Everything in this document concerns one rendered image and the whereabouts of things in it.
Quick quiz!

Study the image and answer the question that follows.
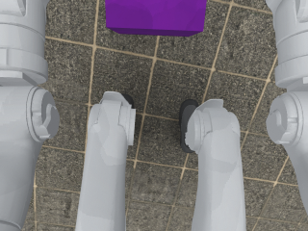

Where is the left robot forearm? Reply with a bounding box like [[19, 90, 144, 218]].
[[0, 0, 50, 87]]

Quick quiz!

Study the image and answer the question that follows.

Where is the right robot upper arm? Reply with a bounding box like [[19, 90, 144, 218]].
[[266, 90, 308, 216]]

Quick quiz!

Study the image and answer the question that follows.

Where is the right robot forearm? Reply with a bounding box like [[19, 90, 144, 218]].
[[265, 0, 308, 92]]

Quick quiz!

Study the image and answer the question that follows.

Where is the left robot foot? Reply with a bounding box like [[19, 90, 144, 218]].
[[122, 93, 135, 109]]

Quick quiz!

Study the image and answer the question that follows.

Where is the carton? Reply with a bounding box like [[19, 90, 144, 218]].
[[105, 0, 207, 37]]

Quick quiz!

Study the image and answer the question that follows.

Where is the left robot upper arm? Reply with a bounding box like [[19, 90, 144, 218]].
[[0, 86, 60, 231]]

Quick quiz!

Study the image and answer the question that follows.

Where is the robot left thigh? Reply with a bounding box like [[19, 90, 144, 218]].
[[75, 99, 136, 231]]

